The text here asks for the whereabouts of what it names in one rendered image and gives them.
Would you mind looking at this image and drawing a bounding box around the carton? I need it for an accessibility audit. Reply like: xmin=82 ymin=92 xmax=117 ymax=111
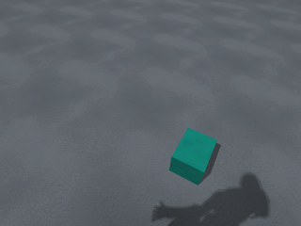
xmin=169 ymin=128 xmax=217 ymax=185

